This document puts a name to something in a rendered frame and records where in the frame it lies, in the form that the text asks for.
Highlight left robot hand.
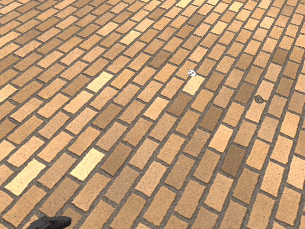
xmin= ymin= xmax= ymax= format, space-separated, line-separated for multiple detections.
xmin=26 ymin=216 xmax=71 ymax=229

